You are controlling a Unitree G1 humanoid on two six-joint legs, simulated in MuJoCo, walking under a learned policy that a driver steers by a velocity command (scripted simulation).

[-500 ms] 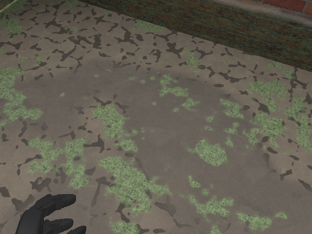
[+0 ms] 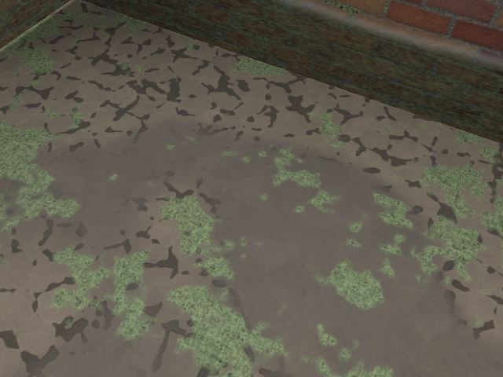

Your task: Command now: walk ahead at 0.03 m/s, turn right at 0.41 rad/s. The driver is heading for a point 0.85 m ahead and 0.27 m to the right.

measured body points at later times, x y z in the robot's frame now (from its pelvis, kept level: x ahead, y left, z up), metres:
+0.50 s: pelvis -0.01 -0.04 +0.01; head +0.02 -0.08 +0.45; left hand +0.23 +0.17 -0.07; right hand +0.05 -0.37 -0.10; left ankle +0.01 +0.11 -0.64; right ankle -0.02 -0.13 -0.73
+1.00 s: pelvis +0.00 -0.02 +0.00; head +0.01 -0.02 +0.45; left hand +0.23 +0.16 -0.11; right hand +0.04 -0.31 -0.10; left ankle +0.04 +0.09 -0.73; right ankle -0.02 -0.13 -0.73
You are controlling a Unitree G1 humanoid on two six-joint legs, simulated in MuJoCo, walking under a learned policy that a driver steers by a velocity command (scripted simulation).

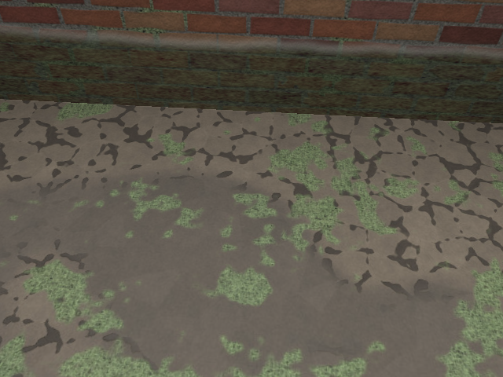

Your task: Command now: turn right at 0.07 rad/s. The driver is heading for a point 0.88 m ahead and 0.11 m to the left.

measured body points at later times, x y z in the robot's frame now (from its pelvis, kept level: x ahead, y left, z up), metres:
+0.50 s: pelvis +0.01 +0.01 +0.00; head +0.02 +0.02 +0.45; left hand +0.15 +0.26 -0.11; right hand +0.15 -0.23 -0.11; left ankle +0.00 +0.12 -0.73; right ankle +0.03 -0.11 -0.73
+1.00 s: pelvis +0.01 +0.03 +0.00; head +0.02 +0.03 +0.45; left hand +0.14 +0.28 -0.11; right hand +0.14 -0.21 -0.11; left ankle +0.00 +0.12 -0.73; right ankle +0.03 -0.11 -0.73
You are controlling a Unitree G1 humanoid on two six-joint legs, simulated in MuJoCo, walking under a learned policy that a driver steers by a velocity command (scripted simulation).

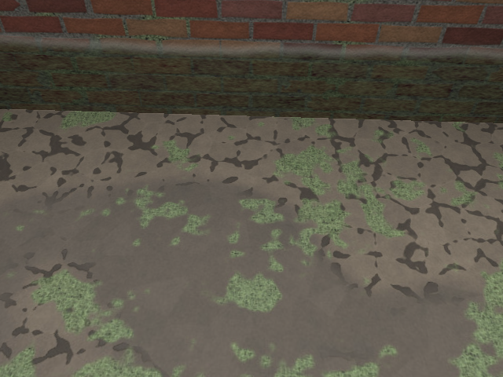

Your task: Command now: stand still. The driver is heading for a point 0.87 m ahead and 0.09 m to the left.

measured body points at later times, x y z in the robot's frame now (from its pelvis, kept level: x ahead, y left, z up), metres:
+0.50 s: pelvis +0.12 -0.06 +0.01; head +0.13 -0.08 +0.46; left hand +0.20 +0.20 -0.10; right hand +0.20 -0.34 -0.12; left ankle +0.06 +0.08 -0.65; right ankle +0.10 -0.16 -0.74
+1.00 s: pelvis +0.37 -0.01 +0.00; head +0.41 -0.01 +0.44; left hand +0.41 +0.26 -0.14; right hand +0.54 -0.27 -0.10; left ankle +0.46 +0.07 -0.74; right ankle +0.26 -0.16 -0.64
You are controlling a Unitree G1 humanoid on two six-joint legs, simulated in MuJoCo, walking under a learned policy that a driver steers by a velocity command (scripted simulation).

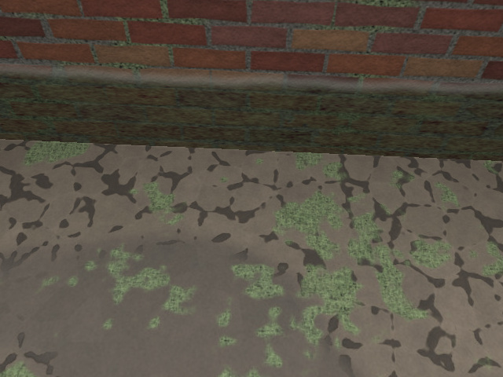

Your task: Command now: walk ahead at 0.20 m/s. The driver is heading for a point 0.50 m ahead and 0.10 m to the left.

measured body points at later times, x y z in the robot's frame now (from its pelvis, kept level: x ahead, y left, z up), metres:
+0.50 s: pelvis +0.10 -0.02 +0.01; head +0.11 -0.03 +0.45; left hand +0.21 +0.24 -0.12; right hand +0.19 -0.28 -0.13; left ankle +0.09 +0.08 -0.73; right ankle +0.13 -0.15 -0.73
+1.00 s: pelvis +0.11 -0.03 +0.01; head +0.12 -0.03 +0.46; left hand +0.18 +0.23 -0.14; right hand +0.16 -0.28 -0.14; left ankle +0.09 +0.08 -0.73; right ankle +0.13 -0.15 -0.73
